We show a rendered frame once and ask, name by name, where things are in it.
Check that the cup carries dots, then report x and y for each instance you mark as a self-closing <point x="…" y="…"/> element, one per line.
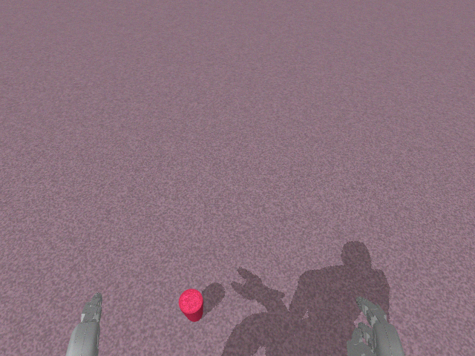
<point x="191" y="304"/>

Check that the right robot hand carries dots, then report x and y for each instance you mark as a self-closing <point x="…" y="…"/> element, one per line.
<point x="382" y="340"/>

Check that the left robot hand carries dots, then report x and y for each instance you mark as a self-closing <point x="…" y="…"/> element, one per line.
<point x="84" y="339"/>

